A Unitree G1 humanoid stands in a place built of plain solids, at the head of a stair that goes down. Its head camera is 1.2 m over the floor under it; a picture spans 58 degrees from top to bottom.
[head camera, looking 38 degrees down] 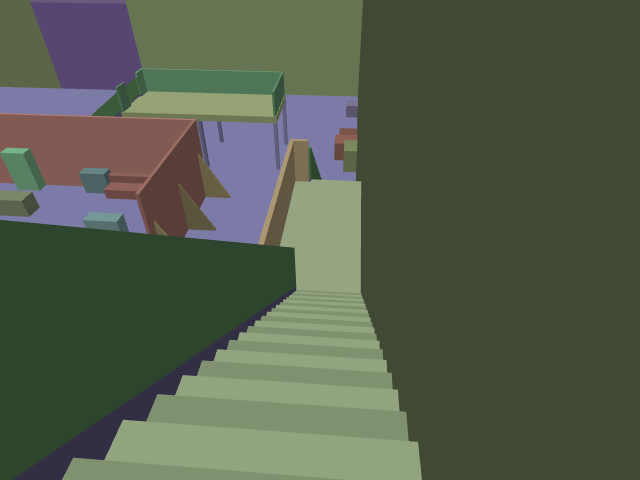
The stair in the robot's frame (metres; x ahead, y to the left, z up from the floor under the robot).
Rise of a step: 0.20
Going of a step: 0.24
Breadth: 1.15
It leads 4 degrees to the right of straight ahead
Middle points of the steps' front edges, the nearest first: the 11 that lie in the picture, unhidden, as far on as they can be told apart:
0.86 0.20 -0.40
1.10 0.18 -0.59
1.34 0.16 -0.79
1.58 0.15 -0.99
1.82 0.13 -1.19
2.06 0.11 -1.39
2.30 0.09 -1.59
2.53 0.07 -1.79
2.77 0.05 -1.98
3.01 0.04 -2.18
3.25 0.02 -2.38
